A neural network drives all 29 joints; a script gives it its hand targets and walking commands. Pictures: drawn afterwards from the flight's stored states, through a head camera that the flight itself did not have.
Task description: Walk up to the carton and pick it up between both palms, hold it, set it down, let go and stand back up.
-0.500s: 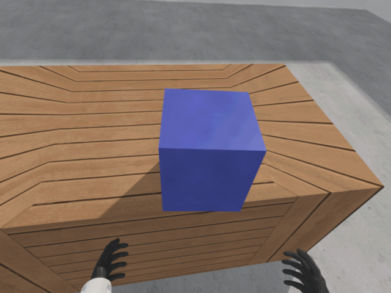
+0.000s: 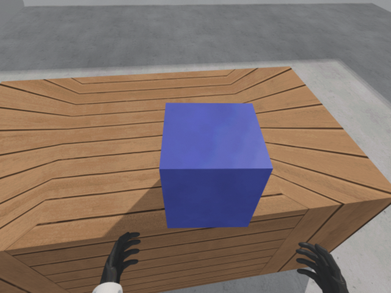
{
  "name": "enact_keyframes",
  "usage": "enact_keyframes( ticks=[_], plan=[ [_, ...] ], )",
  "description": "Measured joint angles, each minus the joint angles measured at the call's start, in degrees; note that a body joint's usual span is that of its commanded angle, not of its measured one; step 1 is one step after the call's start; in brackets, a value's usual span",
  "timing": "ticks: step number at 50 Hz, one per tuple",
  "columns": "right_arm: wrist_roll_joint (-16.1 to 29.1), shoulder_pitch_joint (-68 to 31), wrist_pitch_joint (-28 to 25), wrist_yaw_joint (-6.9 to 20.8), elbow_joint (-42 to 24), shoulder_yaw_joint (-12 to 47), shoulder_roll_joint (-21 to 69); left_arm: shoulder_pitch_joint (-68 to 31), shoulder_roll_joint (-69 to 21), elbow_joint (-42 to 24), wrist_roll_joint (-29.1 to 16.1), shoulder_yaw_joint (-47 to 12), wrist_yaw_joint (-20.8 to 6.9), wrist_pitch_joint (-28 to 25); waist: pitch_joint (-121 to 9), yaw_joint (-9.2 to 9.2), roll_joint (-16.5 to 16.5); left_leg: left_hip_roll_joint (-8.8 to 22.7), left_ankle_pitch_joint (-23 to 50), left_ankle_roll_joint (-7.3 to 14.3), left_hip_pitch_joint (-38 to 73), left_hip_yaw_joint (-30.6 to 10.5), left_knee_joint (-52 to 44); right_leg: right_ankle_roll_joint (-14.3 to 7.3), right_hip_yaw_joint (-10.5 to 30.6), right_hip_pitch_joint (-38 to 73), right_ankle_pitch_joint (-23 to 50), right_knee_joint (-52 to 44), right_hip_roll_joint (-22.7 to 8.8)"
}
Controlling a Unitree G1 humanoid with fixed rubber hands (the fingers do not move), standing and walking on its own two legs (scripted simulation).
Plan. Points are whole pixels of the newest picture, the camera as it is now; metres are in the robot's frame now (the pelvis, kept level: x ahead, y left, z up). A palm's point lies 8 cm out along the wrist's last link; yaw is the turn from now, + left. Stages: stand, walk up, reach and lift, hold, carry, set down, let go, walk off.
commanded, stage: reach and lift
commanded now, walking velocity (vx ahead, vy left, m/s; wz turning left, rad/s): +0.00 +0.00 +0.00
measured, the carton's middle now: (208, 167) +0.40 +0.01 +0.01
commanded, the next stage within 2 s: none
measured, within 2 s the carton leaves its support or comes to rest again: neither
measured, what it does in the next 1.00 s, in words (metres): stands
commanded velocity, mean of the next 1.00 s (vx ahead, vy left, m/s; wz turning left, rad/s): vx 0.00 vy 0.00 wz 0.00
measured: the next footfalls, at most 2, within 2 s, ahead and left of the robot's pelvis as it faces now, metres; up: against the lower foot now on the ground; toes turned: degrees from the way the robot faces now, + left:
none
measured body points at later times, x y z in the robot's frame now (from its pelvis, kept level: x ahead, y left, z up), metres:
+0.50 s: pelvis +0.01 -0.03 +0.00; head -0.03 -0.02 +0.45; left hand +0.19 +0.19 -0.01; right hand +0.21 -0.23 +0.00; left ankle +0.01 +0.12 -0.75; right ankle -0.04 -0.09 -0.75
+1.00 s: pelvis -0.01 -0.02 +0.00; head -0.04 -0.01 +0.45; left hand +0.24 +0.19 +0.06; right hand +0.27 -0.21 +0.07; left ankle +0.01 +0.12 -0.75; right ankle -0.04 -0.09 -0.75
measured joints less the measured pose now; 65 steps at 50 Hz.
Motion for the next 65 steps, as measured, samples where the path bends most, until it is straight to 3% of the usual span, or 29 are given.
enact_keyframes(
  ticks=[14, 23, 28, 35, 50, 60, 65],
  plan=[
    [3.4, 4.32, -4.87, -4.0, -7.12, 4.96, 1.12, 1.95, 1.28, -0.28, -2.03, 2.76, -1.68, -8.73, -0.51, -0.52, -1.04, 0.53, -0.2, -1.6, 3.51, -1.29, -1.62, -1.49, -0.81, 3.38, -1.06, -0.72, 0.82],
    [3.81, 2.28, -3.58, -5.07, -9.91, 6.2, 1.28, -0.79, 2.88, 1.29, -5.37, 2.82, -1.69, -11.27, -0.42, -0.64, -0.81, 0.67, -0.28, -2.04, 3.98, -1.82, -0.91, -1.94, -1.17, 3.62, -1.7, 0.75, 1.04],
    [3.83, -1.29, 1.68, -5.86, -11.43, 6.36, 1.24, -4.22, 3.43, -0.32, -6.49, 3.02, -1.47, -6.01, -0.26, -0.64, -0.79, 0.89, 0.19, -2.2, 4.44, -2.02, -1.36, -2.05, -1.28, 4.17, -1.16, 0.13, 1.29],
    [4.79, -6.59, 9.76, -7.56, -16.16, 5.89, 0.62, -8.43, 3.1, -7.37, -5.55, 5.32, -1.94, 4.52, 0.39, -0.84, -1.32, 0.94, 1.77, -2.24, 5.88, -2.25, -3.83, -2.06, -1.38, 5.54, 0.3, -2.12, 1.45],
    [6.83, -16.4, 17.69, -9.34, -20.03, 6.25, -1.37, -14.9, 0.57, -16.41, -4.62, 9.17, -1.05, 18.24, 4.37, -1.14, -0.35, 0.65, 3.17, -1.57, 8.6, -1.47, -5.71, -1.45, -0.5, 7.76, 1.89, -3.63, 1.17],
    [8.01, -25.03, 24.82, -9.09, -19.82, 5.03, -3.65, -22.48, 2.56, -18.22, -7.15, 10.72, 0.21, 26.87, 4.79, -0.97, 0.26, 0.57, 4.05, -1.04, 6.24, -0.67, -5.52, -0.95, 0.26, 4.66, 2.74, -2.63, 1.04],
    [8.95, -32.56, 28.03, -8.6, -14.94, 4.79, -5.24, -28.48, 3.11, -16.52, -7.84, 11.28, 0.48, 31.07, 4.47, -0.86, 0.7, 0.62, 4.44, -0.82, 4.79, -0.43, -5.19, -0.74, 0.49, 3.17, 3.35, -2.47, 1.06]
  ],
)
